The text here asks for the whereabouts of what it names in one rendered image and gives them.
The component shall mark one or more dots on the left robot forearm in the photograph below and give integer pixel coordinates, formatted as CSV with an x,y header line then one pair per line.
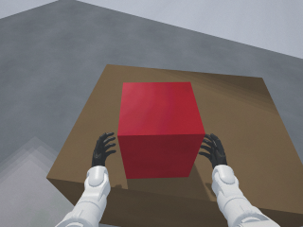
x,y
89,209

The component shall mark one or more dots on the robot left hand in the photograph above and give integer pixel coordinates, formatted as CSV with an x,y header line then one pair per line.
x,y
100,154

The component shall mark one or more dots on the right robot forearm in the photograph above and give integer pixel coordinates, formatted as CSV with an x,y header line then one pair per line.
x,y
234,206

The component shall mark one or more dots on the pedestal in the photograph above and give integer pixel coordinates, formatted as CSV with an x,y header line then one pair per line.
x,y
239,110

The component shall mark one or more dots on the carton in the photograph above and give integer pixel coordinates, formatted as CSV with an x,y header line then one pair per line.
x,y
160,130

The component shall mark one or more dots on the robot right hand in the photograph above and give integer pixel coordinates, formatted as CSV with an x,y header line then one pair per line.
x,y
217,156

